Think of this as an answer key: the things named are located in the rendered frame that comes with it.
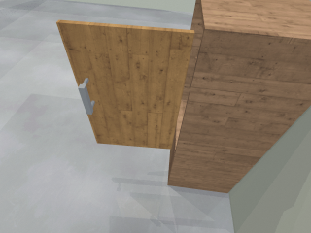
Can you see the cupboard door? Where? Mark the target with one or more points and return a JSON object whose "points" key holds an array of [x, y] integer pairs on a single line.
{"points": [[136, 77]]}

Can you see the handle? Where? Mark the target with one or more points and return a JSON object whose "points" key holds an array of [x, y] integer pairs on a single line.
{"points": [[85, 97]]}

